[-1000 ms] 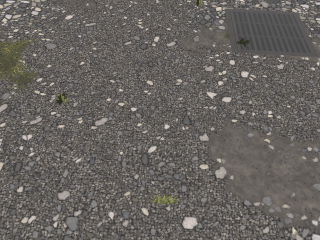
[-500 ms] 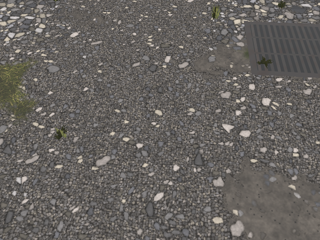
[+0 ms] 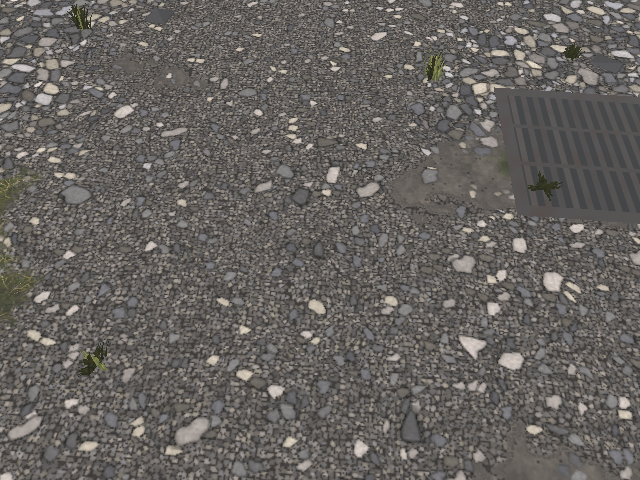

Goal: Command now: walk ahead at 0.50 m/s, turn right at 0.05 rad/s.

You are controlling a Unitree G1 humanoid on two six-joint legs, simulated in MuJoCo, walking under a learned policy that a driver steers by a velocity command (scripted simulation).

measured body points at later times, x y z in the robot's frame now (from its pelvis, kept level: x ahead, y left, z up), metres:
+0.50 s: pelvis +0.27 -0.06 -0.01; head +0.29 -0.07 +0.44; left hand +0.40 +0.18 -0.15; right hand +0.27 -0.32 -0.15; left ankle +0.20 +0.08 -0.64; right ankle +0.30 -0.10 -0.74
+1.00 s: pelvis +0.52 -0.09 -0.02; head +0.57 -0.10 +0.43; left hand +0.67 +0.16 -0.15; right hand +0.58 -0.40 -0.11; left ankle +0.66 -0.05 -0.74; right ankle +0.34 -0.12 -0.65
